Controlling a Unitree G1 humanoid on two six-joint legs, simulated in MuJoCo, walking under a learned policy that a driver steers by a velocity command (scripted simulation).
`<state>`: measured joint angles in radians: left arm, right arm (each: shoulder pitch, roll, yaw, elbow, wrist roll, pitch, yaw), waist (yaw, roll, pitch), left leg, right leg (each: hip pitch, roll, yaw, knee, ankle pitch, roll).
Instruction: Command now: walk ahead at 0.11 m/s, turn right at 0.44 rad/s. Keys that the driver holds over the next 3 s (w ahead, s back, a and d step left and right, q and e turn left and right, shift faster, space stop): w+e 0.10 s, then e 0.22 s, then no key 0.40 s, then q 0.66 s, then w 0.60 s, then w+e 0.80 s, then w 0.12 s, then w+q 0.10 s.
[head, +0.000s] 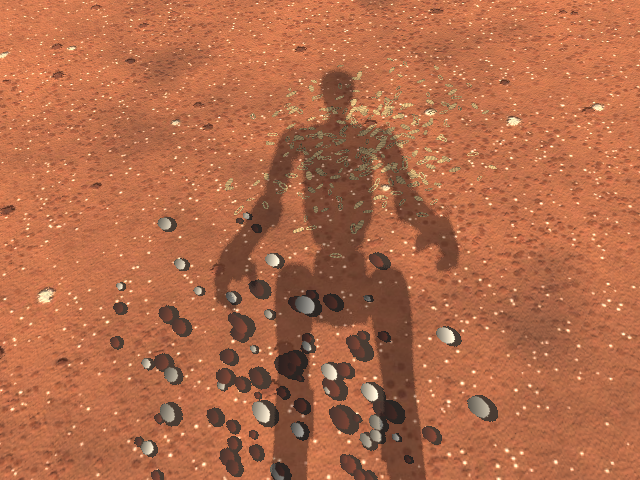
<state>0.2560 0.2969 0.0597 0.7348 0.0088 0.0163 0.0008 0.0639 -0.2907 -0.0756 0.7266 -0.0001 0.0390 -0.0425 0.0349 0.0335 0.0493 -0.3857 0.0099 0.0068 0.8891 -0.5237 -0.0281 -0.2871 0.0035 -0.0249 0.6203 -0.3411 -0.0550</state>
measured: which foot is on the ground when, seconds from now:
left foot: up 0.00-0.34, down 0.36-1.00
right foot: down 0.00-0.36, up 0.38-0.68, down 0.70-1.00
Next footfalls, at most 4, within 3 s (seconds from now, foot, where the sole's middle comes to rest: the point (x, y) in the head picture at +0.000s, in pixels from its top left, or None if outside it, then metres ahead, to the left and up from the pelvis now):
0.36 left None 0.17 0.10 -0.77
0.70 right None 0.09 -0.13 -0.77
1.68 right None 0.22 -0.11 -0.77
2.12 left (278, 459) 0.51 0.18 -0.77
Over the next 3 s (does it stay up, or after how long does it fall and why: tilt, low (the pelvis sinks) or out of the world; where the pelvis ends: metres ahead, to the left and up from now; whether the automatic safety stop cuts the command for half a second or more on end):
stays up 0.81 -0.01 0.02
